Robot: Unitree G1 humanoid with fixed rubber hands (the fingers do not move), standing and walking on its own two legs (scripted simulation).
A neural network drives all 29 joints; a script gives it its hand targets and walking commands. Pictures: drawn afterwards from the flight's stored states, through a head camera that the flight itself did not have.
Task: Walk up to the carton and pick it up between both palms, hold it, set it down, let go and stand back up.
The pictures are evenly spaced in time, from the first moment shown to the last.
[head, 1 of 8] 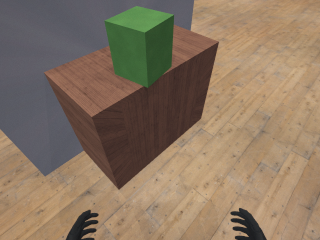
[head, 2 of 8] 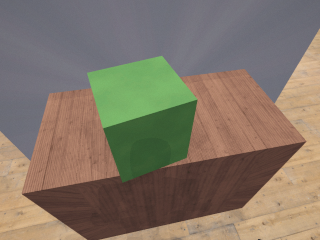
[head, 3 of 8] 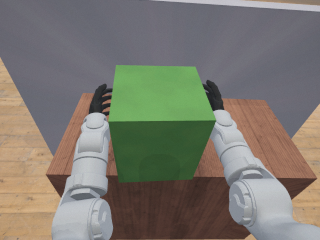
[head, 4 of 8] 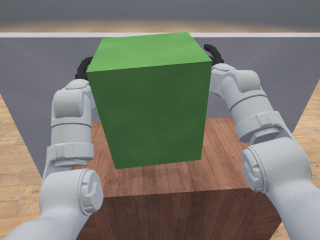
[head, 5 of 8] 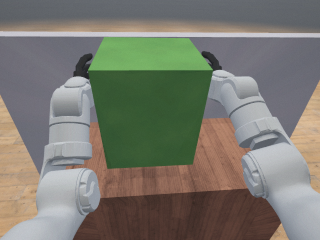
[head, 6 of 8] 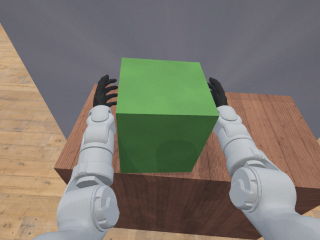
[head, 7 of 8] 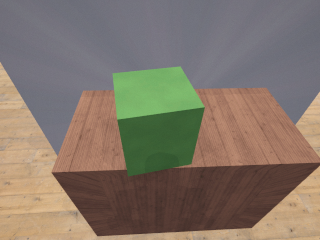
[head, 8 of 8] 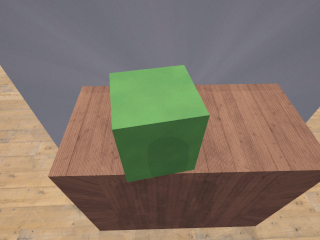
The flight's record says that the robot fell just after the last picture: no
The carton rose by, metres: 0.24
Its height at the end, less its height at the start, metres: +0.00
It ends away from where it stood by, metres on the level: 0.03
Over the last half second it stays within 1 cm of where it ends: yes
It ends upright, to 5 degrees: yes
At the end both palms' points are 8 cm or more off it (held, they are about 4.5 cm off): yes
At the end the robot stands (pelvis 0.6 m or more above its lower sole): yes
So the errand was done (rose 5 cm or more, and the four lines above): yes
